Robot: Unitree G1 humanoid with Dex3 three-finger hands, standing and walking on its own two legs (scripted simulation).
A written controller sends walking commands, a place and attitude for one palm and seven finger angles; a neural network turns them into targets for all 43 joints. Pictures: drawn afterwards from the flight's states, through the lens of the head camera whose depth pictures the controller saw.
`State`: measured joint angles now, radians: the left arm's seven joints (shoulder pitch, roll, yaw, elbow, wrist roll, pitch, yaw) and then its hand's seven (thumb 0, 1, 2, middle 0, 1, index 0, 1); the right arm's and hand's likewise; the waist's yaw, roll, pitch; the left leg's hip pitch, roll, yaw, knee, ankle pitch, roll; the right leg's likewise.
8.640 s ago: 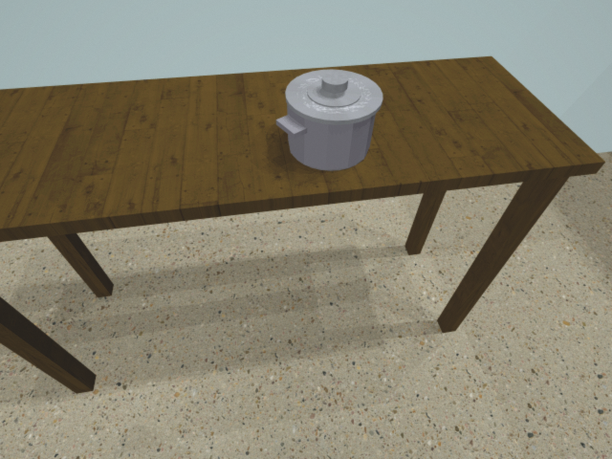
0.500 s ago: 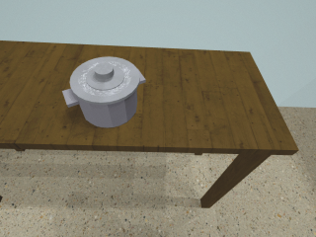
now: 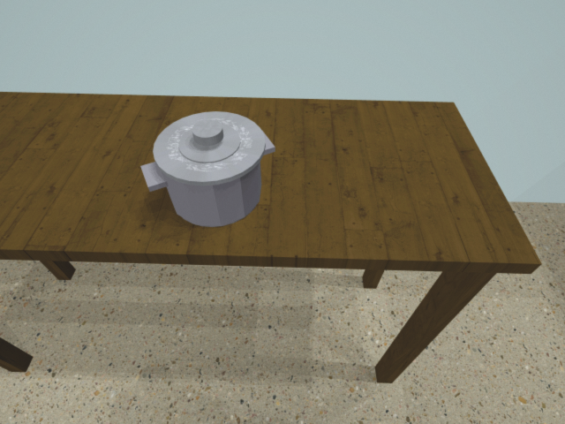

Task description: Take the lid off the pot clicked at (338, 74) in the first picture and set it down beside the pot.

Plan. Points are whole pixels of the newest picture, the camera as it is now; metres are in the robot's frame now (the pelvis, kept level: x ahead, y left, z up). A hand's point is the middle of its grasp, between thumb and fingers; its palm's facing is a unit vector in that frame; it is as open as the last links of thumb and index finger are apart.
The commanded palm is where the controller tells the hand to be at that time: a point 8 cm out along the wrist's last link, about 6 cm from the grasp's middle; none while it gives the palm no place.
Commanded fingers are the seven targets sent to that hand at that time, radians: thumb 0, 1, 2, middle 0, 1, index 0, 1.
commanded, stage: come to a stop and stand still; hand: left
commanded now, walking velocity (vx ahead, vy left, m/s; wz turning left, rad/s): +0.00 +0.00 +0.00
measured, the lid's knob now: (208, 132) +0.48 +0.15 +0.16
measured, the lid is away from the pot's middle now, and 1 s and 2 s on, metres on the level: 0.00 0.00 0.00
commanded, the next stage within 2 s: look again from close up in 0.34 s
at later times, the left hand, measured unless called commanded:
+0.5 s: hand out of the picture +0.03 +0.19 -0.16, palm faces -0.03 -0.97 -0.25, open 7.4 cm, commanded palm none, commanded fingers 0.00 0.90 0.90 -0.20 -0.30 -0.20 -0.30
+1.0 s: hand out of the picture +0.02 +0.18 -0.17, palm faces -0.05 -0.97 -0.24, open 7.4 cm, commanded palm none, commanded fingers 0.00 0.90 0.90 -0.20 -0.30 -0.20 -0.30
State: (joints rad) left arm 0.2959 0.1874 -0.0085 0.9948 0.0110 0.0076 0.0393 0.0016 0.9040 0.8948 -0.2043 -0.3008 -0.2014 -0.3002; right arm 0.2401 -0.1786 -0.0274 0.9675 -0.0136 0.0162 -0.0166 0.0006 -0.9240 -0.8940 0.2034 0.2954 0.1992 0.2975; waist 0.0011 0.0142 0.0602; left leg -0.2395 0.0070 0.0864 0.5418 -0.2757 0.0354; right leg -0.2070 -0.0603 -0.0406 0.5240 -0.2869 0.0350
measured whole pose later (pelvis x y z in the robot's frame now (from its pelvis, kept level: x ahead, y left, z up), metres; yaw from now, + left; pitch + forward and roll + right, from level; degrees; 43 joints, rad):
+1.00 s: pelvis -0.01 +0.00 +0.00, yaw -3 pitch -1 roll +0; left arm 0.26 0.16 0.00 1.02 0.02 0.00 0.03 0.00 0.90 0.89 -0.20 -0.30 -0.20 -0.30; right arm 0.23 -0.18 -0.03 1.04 -0.01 0.01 -0.01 0.01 -0.92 -0.89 0.20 0.30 0.20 0.30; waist -0.01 0.02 0.09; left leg -0.24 0.01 0.13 0.50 -0.24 0.03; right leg -0.25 -0.05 0.01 0.52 -0.26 0.04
